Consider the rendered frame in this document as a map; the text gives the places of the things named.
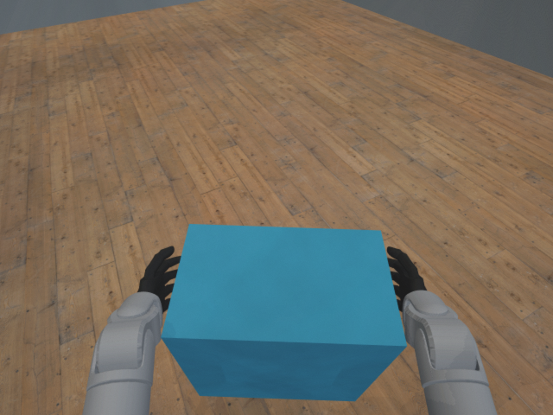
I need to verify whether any robot right forearm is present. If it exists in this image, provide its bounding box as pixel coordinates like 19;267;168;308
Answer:
402;290;498;415

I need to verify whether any carton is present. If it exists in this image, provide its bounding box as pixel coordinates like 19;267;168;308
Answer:
161;224;407;401

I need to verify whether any robot left forearm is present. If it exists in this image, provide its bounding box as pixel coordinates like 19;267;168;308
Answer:
82;291;162;415

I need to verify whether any right robot hand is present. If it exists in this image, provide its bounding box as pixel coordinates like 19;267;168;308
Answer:
387;246;427;312

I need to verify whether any left robot hand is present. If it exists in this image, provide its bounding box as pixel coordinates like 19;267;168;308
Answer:
137;246;181;313

